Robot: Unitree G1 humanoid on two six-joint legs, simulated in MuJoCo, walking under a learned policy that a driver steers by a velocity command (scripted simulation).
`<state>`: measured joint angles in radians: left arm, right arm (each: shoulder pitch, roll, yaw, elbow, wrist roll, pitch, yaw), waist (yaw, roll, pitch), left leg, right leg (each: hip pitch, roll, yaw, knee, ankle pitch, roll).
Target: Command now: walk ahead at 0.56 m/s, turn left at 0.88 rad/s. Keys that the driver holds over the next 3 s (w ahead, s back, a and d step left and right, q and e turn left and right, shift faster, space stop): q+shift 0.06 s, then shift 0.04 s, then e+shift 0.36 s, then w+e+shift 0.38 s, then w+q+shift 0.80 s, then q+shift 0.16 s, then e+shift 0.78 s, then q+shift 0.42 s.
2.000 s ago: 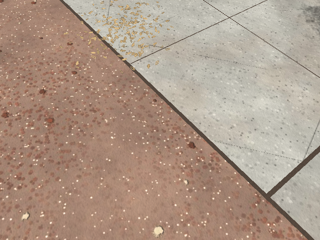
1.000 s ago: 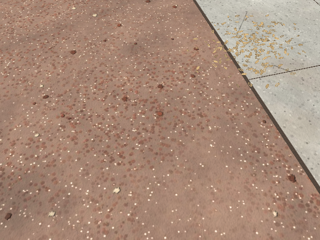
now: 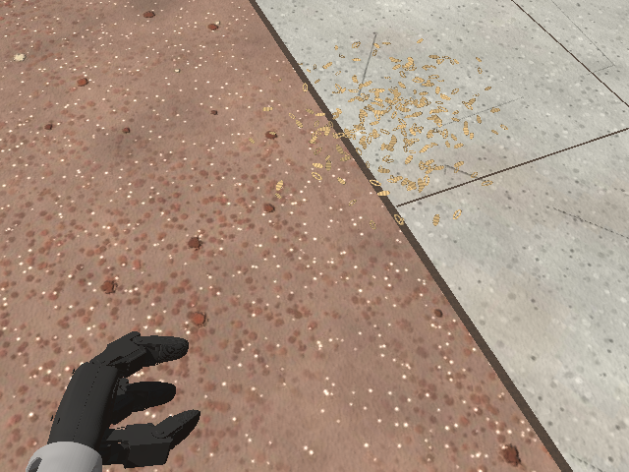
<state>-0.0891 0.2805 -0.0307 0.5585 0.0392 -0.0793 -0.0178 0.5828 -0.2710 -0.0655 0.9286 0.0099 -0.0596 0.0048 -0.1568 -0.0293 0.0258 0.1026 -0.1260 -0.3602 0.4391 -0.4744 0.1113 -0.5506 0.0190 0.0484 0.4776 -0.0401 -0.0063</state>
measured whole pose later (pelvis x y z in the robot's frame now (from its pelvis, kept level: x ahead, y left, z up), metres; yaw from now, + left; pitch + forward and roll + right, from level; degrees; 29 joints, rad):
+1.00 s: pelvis +0.36 -0.12 +0.01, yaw -22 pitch +2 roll +1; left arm 0.27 0.28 0.03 0.71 0.03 -0.02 -0.02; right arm 0.26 -0.30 -0.05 0.77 -0.04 -0.04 0.03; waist 0.00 0.05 -0.04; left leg -0.51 0.09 0.00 1.24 -0.32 0.03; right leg -0.28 0.01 -0.13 0.64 -0.39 -0.08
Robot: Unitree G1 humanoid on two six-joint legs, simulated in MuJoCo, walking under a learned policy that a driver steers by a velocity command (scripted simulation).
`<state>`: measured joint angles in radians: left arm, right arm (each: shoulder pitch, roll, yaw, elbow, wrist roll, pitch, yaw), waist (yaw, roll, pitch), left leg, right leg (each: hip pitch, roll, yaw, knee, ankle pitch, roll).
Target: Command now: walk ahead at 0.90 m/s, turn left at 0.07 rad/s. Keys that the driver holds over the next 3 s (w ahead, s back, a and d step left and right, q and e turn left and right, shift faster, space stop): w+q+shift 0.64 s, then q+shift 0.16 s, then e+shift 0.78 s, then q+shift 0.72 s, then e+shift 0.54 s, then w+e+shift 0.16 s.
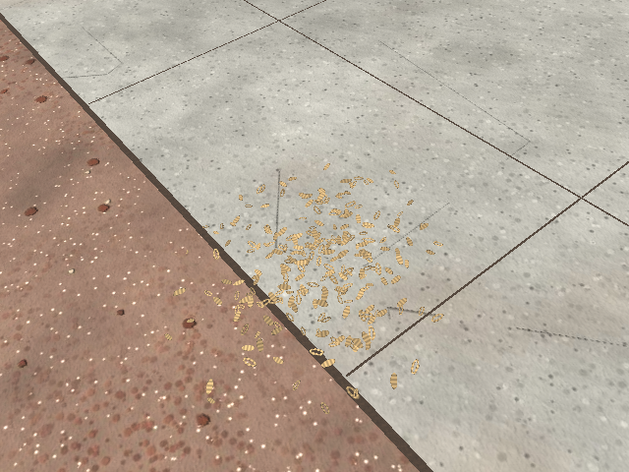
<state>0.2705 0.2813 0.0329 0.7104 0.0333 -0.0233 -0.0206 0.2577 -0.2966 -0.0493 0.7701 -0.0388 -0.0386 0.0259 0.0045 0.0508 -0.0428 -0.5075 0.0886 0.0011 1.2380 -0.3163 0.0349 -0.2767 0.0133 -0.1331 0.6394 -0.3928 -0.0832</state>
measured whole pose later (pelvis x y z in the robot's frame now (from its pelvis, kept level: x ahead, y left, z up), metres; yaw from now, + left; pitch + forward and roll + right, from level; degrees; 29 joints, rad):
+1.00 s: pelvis +0.74 +0.05 +0.02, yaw +40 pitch +2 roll -1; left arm 0.40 0.31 0.04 0.84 0.02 -0.07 -0.01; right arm 0.04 -0.33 -0.05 0.66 -0.04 0.00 0.04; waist 0.09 0.03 0.08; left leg -0.60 -0.05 -0.05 0.86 -0.25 0.02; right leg -0.23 -0.04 -0.08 0.41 -0.21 0.01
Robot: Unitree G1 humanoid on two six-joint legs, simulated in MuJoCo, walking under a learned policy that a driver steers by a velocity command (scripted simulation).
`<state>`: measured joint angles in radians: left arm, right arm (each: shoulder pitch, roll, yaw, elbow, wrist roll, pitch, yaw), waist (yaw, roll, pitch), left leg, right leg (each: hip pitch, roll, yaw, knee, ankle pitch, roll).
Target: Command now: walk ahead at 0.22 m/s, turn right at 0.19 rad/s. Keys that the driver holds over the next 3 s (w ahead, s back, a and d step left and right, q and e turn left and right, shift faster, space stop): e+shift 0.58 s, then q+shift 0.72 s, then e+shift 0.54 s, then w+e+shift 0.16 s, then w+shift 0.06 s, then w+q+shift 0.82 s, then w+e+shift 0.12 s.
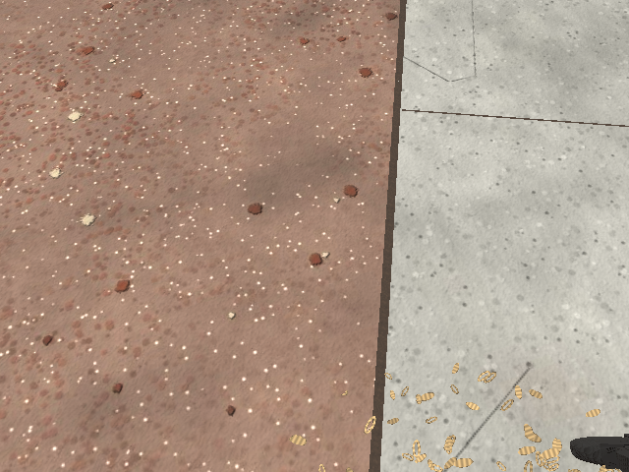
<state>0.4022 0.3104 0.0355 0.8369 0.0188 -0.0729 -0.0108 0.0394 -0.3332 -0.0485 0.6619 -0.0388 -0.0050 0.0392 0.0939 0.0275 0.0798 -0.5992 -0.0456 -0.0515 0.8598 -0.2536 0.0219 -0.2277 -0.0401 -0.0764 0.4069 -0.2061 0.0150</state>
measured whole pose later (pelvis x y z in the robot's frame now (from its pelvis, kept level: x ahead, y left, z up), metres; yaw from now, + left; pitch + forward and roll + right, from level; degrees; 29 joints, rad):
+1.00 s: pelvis +0.07 -0.02 -0.02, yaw -20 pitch -1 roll -1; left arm 0.14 0.26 0.03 0.70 0.02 0.05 0.03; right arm 0.29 -0.26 -0.05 0.75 0.00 0.04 0.02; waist -0.04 -0.04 0.05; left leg -0.22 -0.04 0.01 0.58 -0.34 0.06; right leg -0.29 0.02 -0.08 0.65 -0.36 -0.04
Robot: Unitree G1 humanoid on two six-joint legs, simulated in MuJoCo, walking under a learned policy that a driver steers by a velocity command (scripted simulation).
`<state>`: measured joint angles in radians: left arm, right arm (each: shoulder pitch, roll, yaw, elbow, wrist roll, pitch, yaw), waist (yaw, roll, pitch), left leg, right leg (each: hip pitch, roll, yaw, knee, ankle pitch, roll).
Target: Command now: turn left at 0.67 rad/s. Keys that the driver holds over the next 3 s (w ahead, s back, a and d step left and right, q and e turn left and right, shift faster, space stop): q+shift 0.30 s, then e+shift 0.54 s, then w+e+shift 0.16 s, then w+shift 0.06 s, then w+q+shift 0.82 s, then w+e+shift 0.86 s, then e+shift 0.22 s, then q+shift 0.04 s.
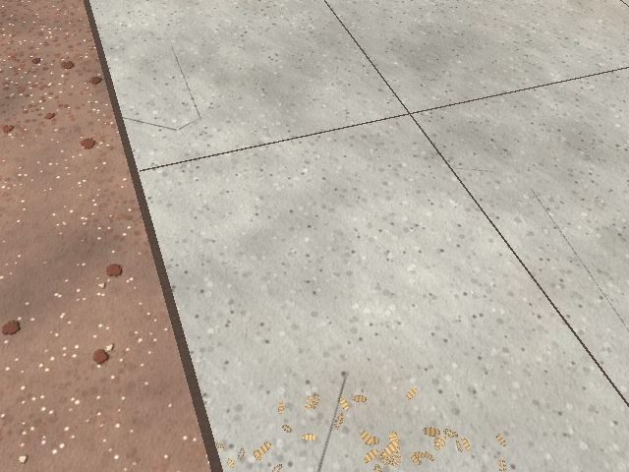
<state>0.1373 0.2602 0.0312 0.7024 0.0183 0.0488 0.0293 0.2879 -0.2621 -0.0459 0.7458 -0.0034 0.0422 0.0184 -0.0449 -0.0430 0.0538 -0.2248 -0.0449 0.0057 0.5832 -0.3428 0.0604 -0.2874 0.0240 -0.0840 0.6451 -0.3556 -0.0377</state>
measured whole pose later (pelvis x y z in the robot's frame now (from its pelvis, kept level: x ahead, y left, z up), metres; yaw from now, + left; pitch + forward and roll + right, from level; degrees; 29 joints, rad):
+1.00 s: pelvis +0.03 +0.01 +0.02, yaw -6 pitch +1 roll -1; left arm 0.22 0.36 0.10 0.75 0.03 0.06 -0.05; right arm 0.24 -0.33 -0.03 0.74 -0.03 0.00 -0.04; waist 0.00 -0.03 0.01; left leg -0.15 -0.04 -0.03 0.33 -0.23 0.05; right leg -0.55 0.11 0.11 1.07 -0.29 0.01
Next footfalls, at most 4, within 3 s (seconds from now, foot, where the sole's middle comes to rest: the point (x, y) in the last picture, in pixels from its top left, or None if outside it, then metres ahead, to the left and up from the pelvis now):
0.46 right None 0.11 -0.09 -0.76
0.86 left None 0.06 0.09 -0.76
1.36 right None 0.28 -0.20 -0.76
1.82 left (291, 375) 0.70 0.01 -0.76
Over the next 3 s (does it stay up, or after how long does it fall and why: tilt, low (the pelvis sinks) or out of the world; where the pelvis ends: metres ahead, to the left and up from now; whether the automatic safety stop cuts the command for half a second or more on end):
stays up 1.59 0.17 0.01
